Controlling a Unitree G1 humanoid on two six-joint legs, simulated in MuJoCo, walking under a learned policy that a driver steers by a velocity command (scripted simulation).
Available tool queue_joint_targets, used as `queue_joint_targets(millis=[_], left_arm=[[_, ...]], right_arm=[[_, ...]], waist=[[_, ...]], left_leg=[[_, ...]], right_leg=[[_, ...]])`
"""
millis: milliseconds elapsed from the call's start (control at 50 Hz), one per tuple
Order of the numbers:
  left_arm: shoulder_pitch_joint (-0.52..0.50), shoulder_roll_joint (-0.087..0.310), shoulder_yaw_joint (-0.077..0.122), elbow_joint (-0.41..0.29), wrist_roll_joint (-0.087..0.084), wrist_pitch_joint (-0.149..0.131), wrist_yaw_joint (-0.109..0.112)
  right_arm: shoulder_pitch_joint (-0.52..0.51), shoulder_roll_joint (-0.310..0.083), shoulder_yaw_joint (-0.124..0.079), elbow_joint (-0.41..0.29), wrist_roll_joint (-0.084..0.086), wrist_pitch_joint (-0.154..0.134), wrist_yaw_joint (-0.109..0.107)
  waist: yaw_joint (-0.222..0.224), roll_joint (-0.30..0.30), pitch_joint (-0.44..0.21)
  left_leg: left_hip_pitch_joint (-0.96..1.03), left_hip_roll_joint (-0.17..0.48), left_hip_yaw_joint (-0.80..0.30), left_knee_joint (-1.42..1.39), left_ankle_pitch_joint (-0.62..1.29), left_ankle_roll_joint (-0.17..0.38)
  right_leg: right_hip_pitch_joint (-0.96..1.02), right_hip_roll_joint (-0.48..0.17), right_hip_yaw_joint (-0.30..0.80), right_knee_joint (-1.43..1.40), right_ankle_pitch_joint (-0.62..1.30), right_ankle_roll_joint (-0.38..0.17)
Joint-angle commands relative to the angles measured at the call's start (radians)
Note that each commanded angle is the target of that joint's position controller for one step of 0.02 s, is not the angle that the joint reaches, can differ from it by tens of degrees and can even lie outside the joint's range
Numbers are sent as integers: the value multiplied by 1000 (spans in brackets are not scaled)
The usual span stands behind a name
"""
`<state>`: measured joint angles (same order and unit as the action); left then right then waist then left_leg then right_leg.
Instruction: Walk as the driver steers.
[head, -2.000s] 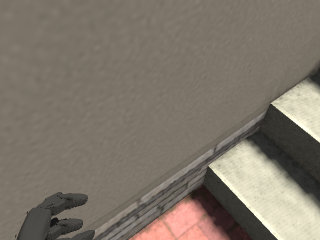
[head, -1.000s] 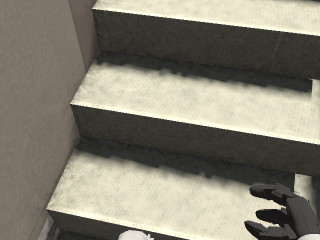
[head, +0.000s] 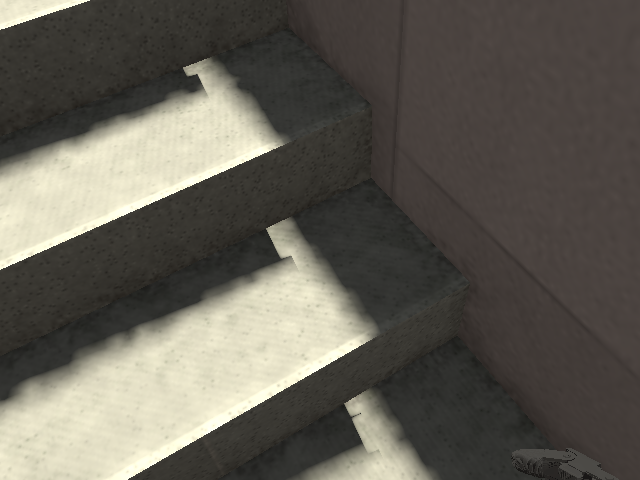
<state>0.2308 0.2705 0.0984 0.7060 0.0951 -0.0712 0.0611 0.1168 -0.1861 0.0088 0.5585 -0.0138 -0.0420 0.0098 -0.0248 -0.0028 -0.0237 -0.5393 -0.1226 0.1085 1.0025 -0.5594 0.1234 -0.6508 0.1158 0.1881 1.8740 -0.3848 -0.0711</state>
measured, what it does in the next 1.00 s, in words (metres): climbs, turning left: right foot 0.17 m higher, then left foot 0.17 m higher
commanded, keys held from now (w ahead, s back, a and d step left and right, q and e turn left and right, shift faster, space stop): w+q+shift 0.86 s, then w+shift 0.14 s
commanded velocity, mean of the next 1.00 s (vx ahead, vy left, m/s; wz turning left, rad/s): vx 0.92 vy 0.20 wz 0.78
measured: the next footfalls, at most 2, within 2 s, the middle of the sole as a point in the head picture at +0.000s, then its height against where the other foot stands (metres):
right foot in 0.22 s outside the picture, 0.17 m higher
left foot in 0.64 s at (156, 349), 0.17 m higher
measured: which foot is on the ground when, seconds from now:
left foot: down 0.00-0.22, up 0.24-0.62, down 0.64-0.98, up 1.00-1.00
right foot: up 0.00-0.20, down 0.22-0.64, up 0.66-0.96, down 0.98-1.00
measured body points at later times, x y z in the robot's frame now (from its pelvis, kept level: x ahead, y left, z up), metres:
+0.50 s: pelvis +0.37 +0.11 +0.24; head +0.40 +0.10 +0.69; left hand +0.25 +0.37 +0.12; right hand +0.71 +0.01 +0.24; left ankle +0.39 +0.27 -0.15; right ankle +0.33 -0.02 -0.50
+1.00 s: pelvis +0.74 +0.33 +0.48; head +0.78 +0.36 +0.93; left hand +0.88 +0.63 +0.48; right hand +0.92 +0.11 +0.35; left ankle +0.57 +0.29 -0.21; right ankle +0.84 +0.27 -0.17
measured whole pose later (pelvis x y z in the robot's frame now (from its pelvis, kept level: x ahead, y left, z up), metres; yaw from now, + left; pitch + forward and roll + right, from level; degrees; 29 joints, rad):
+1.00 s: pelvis +0.74 +0.33 +0.48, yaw +44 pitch +7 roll -3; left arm -0.12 0.06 -0.10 0.46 0.03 -0.11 0.05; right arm 0.44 -0.26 -0.11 0.91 0.00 -0.11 0.01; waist -0.04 0.05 -0.02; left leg -0.25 -0.13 -0.22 0.77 0.17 0.14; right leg -0.73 0.02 -0.09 1.13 -0.52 -0.07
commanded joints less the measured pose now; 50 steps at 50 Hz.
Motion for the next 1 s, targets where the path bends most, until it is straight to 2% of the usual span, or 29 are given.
queue_joint_targets(millis=[20, 60, 80, 140, 160, 180, 200, 220, 240, 260, 320, 400, 440, 500, 520, 580, 620, 640, 660, 680, 720, 760, 860, 900, 920, 940, 960, 980, 1000], left_arm=[[-241, -90, -84, -232, 45, -18, 0], [-298, -38, -87, -281, 4, 23, 15], [-389, -58, -83, -328, -18, 31, 22], [-501, -54, -91, -433, -17, 21, 30], [-284, -44, -93, -367, -30, 35, 20], [-158, 7, -60, -322, -101, 56, 33], [106, 32, -12, -258, -111, 75, 68], [281, 76, 27, -201, -81, 101, 112], [225, 194, 53, -214, -39, 91, 140], [146, 176, 58, -193, -32, 88, 113], [-98, 3, -1, -38, -34, 3, 90], [31, -119, -59, 177, -19, -76, 11], [90, -71, -65, 254, -3, -96, -14], [65, 22, -64, 266, -49, -80, -17], [95, 87, -51, 257, -71, -69, -1], [82, 276, -13, 120, -119, -53, 34], [-10, 333, 30, 2, -127, -31, -30], [-3, 252, 23, -33, -102, -44, -66], [-80, 79, -8, -158, -55, -61, -101], [-114, 29, -25, -249, 10, -89, -102], [-95, -51, -66, -262, -3, -87, -69], [-200, -163, -129, -328, -6, -47, -33], [-555, -160, -175, -493, -15, -24, -5], [-283, -56, -144, -367, -50, -14, -16], [-193, -26, -116, -325, -70, -13, 7], [-46, 11, -98, -294, -74, -1, 28], [88, 45, -81, -241, -41, -19, 22], [264, 122, -46, -138, -71, -49, 0], [249, 124, -22, -10, -100, -45, -17]], right_arm=[[251, -60, -56, 128, 16, -27, 7], [139, 12, -36, 129, 16, -42, 23], [204, -41, -55, 162, 1, -60, 6], [345, -141, -95, 249, -2, -69, -2], [198, -158, -103, 187, 17, -53, -6], [262, -271, -135, 168, 55, -73, -16], [136, -396, -155, 143, 62, -106, 19], [0, -362, -168, 131, 60, -137, 54], [-22, -192, -128, 60, 41, -146, 76], [84, -210, -128, -14, 14, -146, 64], [47, -55, -81, -97, -52, -38, 32], [32, 71, -23, -76, 30, 22, 26], [-162, 134, 1, -156, 37, 44, -8], [-308, 86, 17, -247, 48, 68, -15], [-285, 33, 14, -218, 35, 80, 13], [58, -41, -29, -76, 0, 95, 16], [302, -179, -85, -23, -19, 94, -1], [220, -259, -128, -44, 9, 73, 14], [117, -331, -157, 5, 18, 66, 12], [21, -293, -144, -41, 2, 70, -4], [116, -205, -120, 77, -8, 15, -14], [233, -188, -113, 198, -23, -22, 13], [333, -124, -86, 338, -10, -83, 8], [149, -162, -96, 251, 47, -52, -22], [159, -231, -119, 235, 57, -68, -17], [107, -326, -159, 215, 50, -88, -14], [90, -348, -184, 175, 57, -102, -6], [-58, -299, -177, 133, 21, -137, -1], [-185, -99, -116, 85, -54, -169, 14]], waist=[[-40, -34, 13], [36, -42, 131], [-5, 65, 168], [-9, -33, 184], [124, -157, 6], [150, -146, -223], [349, -8, -425], [468, -66, -491], [382, -292, -563], [255, -251, -603], [29, 153, -58], [-43, 44, 107], [-33, -72, 160], [-94, -50, 205], [-75, -30, 115], [-153, -147, -200], [-248, -188, -428], [-194, -141, -369], [-92, 241, -241], [-44, 133, -285], [19, -89, -9], [32, -40, 114], [11, 81, 181], [121, -8, -29], [166, 75, -229], [251, 145, -366], [286, 15, -497], [401, -86, -497], [353, -302, -290]], left_leg=[[497, 222, -463, -523, 581, 138], [172, 158, -328, -714, 766, 79], [168, 198, -367, -805, 998, 142], [338, 236, -328, -909, 1323, 139], [76, 121, -212, -881, 1555, 95], [-47, 127, -317, -785, 1858, 93], [-116, 201, -395, -547, 2223, 94], [-65, 123, -419, -173, 1437, 9], [-120, -74, -390, 592, 390, -51], [-160, -38, -442, 887, 405, -67], [-465, 47, -250, 1314, 434, -65], [-657, 86, -289, 1268, 303, 6], [-798, 75, -234, 1449, 169, 38], [-594, 125, -124, 881, 210, 39], [-371, 134, 16, 678, 262, 37], [98, 25, 157, 437, 44, 37], [353, -66, 17, 164, -90, 73], [413, -88, -196, -200, -93, 95], [547, 82, -865, -559, -160, 184], [524, 216, -1221, -747, -201, 180], [326, 231, -1150, -763, -158, 77], [264, 159, -786, -636, 216, 95], [15, 102, -450, -876, 731, 103], [-247, 64, -331, -932, 1456, 122], [-133, 129, -387, -800, 1900, 142], [123, 180, -393, -598, 2187, 118], [195, 158, -393, -234, 2261, 36], [191, 43, -327, 219, 1817, -17], [-122, -105, -262, 612, 465, -45]], right_leg=[[-656, -36, -105, 424, -226, -47], [-450, -75, -192, 87, -264, -7], [-498, -39, -256, 236, -335, 29], [-571, -120, -273, -68, -409, 18], [81, -65, -335, -549, -224, 12], [586, 60, -384, -692, -185, 75], [949, 5, -253, -677, 21, 62], [1012, -112, -73, -1032, 277, 37], [879, -450, 603, -1412, 21, -123], [852, -550, 844, -1446, 302, -152], [461, -432, 387, -1464, -185, -160], [379, -340, -166, -1487, 198, -21], [360, -375, -224, -1612, 250, -12], [171, -318, -406, -1847, 297, 15], [180, -301, -482, -1954, 356, -29], [489, -394, -482, -1599, 1796, -121], [616, -425, -395, -1029, 1975, -109], [479, -334, -317, -689, 1284, -70], [-158, -102, -191, -240, 288, 23], [-310, -83, 19, 121, 308, 32], [-464, -126, -21, 332, 284, 46], [-662, -126, -106, 569, 77, 4], [-524, -170, -239, 93, -329, -20], [301, -96, -391, -470, -52, 12], [526, -60, -394, -499, 74, 23], [535, -66, -316, -643, 128, 30], [668, -114, -135, -884, 48, -33], [789, -113, -133, -1169, 255, -50], [812, -205, -44, -1299, 770, -127]])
